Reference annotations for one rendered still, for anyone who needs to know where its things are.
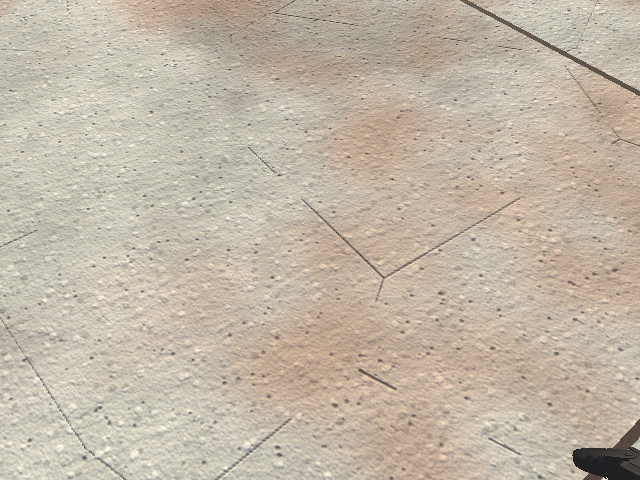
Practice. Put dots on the robot right hand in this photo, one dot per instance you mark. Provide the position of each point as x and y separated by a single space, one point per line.
615 464

